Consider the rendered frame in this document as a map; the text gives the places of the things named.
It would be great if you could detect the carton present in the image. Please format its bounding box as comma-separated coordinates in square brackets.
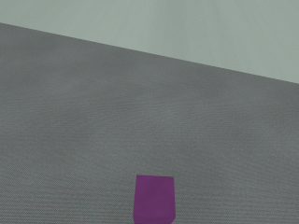
[133, 175, 176, 224]

